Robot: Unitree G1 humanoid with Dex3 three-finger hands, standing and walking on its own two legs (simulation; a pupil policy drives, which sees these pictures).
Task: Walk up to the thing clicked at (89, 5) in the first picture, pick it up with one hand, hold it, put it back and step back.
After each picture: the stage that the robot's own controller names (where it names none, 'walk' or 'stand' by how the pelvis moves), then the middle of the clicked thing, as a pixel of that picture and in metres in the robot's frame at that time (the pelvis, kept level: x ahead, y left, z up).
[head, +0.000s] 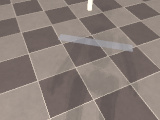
stand; (90, 1) +2.23 -0.13 -0.66
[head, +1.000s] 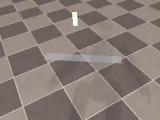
walk; (74, 17) +2.11 +0.20 -0.63
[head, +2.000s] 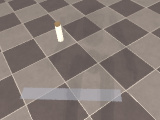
walk; (59, 32) +1.49 +0.33 -0.64
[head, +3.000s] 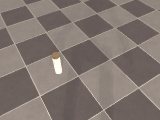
walk; (57, 63) +0.98 +0.29 -0.65
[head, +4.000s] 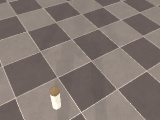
walk; (55, 98) +0.60 +0.20 -0.62
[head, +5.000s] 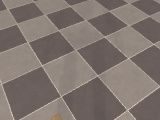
stand; out of the picture +0.38 +0.18 -0.63
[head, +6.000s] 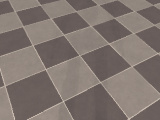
stand; out of the picture +0.37 +0.15 -0.65
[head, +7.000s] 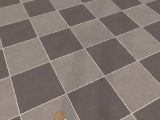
stand; out of the picture +0.39 +0.16 -0.64
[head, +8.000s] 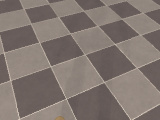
stand; out of the picture +0.39 +0.15 -0.65
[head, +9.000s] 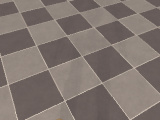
stand; out of the picture +0.39 +0.15 -0.66
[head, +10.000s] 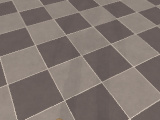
stand; out of the picture +0.39 +0.15 -0.66
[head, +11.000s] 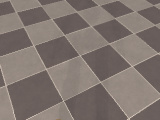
go down; out of the picture +0.38 +0.16 -0.66
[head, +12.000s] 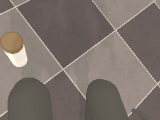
go down; (16, 52) +0.44 +0.23 -0.26
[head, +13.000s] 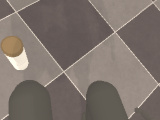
close in; (17, 55) +0.44 +0.24 -0.26
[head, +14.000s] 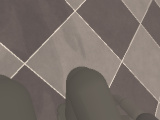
close in; out of the picture +0.41 +0.29 -0.16
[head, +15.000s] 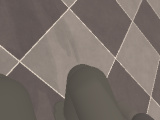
lift; out of the picture +0.40 +0.29 -0.16
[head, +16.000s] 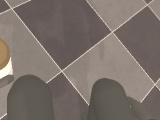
lift; out of the picture +0.33 +0.27 -0.05
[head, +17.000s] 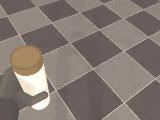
hold; (34, 83) +0.31 +0.15 +0.08
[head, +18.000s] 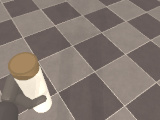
hold; (34, 87) +0.31 +0.16 +0.05
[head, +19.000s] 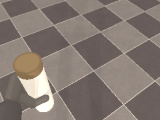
hold; (37, 87) +0.31 +0.15 +0.04
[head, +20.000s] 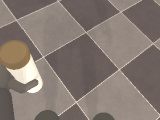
crouch; (25, 71) +0.37 +0.18 -0.02
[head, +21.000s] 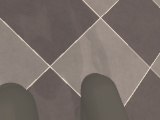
lower; out of the picture +0.46 +0.27 -0.07
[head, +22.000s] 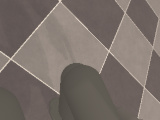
lower; out of the picture +0.44 +0.30 -0.16
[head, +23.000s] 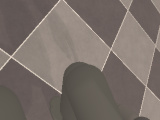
lower; out of the picture +0.44 +0.31 -0.16
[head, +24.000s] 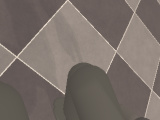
lower; out of the picture +0.42 +0.31 -0.16
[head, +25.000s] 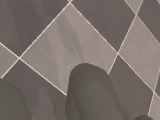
rest; out of the picture +0.41 +0.30 -0.16
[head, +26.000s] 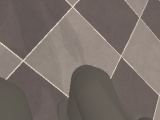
open; out of the picture +0.41 +0.27 -0.17
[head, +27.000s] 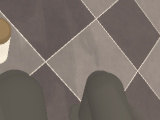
stand; out of the picture +0.42 +0.25 -0.18
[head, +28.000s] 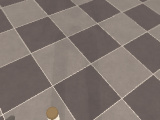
stand; (53, 118) +0.38 +0.15 -0.56
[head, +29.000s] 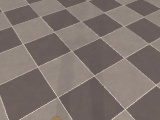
stand; out of the picture +0.39 +0.16 -0.60
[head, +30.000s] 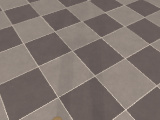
stand; out of the picture +0.39 +0.15 -0.60
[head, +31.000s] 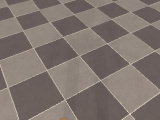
stand; out of the picture +0.41 +0.14 -0.65
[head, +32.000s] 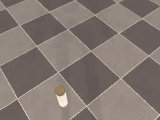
walk; (61, 96) +0.53 +0.17 -0.62
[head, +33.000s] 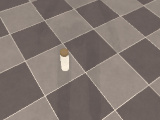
walk; (64, 60) +0.83 +0.14 -0.63
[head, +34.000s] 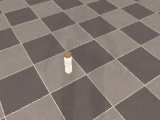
stand; (68, 62) +1.02 +0.15 -0.64
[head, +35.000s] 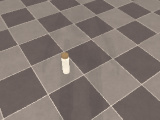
stand; (65, 63) +1.02 +0.16 -0.66
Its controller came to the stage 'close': yes
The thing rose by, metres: 0.68
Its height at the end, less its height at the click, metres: +0.00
